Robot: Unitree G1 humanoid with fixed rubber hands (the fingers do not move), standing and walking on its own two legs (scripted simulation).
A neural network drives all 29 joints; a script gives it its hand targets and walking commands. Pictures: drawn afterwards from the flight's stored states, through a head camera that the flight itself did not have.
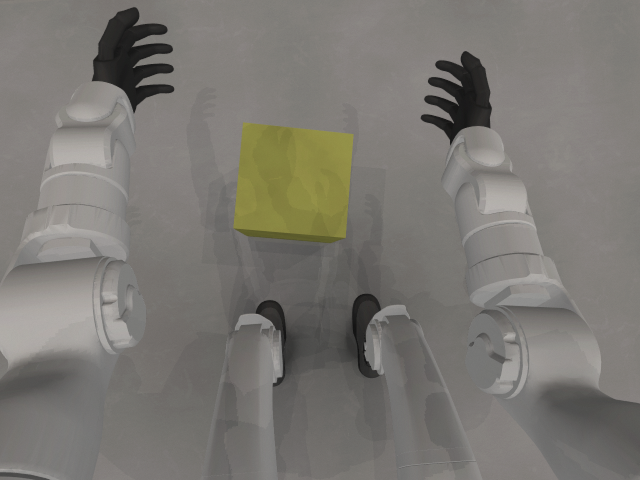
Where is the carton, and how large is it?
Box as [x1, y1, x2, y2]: [233, 122, 353, 242]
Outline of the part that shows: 243,122 233,227 242,233 251,236 322,242 332,242 345,237 353,134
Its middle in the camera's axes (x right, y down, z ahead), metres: -0.05 -0.11 +0.84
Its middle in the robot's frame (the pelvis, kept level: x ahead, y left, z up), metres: +0.49 +0.02 -0.51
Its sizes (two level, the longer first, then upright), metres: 0.210 0.200 0.250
